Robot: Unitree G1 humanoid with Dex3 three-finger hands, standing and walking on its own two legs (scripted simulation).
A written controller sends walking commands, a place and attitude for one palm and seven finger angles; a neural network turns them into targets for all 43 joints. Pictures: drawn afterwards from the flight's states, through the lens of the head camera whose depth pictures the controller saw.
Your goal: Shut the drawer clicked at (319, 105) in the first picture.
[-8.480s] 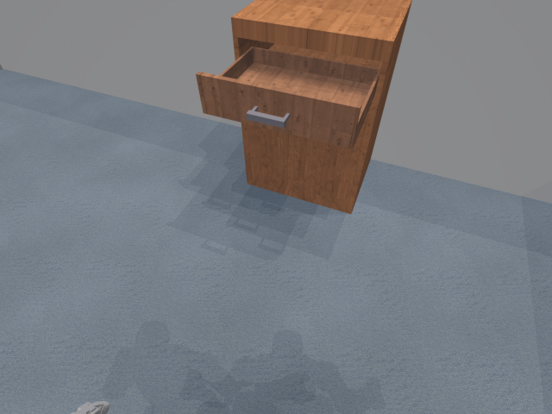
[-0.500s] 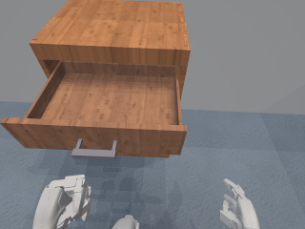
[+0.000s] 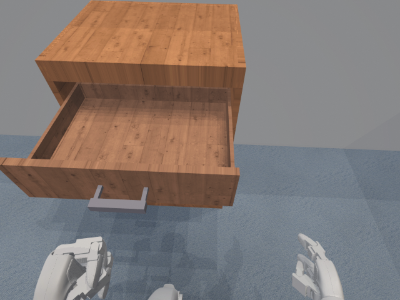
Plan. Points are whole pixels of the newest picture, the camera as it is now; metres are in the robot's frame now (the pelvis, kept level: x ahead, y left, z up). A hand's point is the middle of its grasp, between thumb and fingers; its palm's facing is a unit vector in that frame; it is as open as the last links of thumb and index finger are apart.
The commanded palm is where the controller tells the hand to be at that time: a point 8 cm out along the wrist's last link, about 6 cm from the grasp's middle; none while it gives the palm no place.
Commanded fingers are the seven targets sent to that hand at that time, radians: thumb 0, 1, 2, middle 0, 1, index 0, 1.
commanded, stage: bring the fist close to the handle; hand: left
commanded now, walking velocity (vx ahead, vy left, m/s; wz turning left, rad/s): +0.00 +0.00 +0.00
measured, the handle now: (120, 198) +0.33 +0.21 -0.02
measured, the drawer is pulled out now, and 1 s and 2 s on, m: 0.30 0.30 0.28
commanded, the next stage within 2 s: push the drawer shut in 1.36 s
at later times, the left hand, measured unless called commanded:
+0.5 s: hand (120, 256) +0.20 +0.16 +0.03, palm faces -0.01 -1.00 -0.03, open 3.3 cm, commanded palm +0.18 +0.21 +0.03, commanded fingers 0.00 0.90 0.90 -1.40 -1.60 -1.40 -1.60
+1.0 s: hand (131, 239) +0.25 +0.16 -0.02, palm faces -0.02 -1.00 -0.01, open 3.3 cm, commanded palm +0.22 +0.21 -0.01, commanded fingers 0.00 0.90 0.90 -1.40 -1.60 -1.40 -1.60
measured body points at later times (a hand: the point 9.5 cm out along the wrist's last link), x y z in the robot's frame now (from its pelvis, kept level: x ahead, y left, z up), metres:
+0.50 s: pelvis -0.01 +0.00 -0.02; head +0.05 +0.01 +0.42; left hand +0.19 +0.21 +0.03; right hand +0.17 -0.24 -0.09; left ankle +0.04 +0.12 -0.67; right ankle -0.03 -0.10 -0.67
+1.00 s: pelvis -0.01 +0.01 -0.05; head +0.08 +0.03 +0.39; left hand +0.24 +0.22 -0.02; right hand +0.17 -0.23 -0.13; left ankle +0.04 +0.12 -0.67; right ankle -0.03 -0.10 -0.66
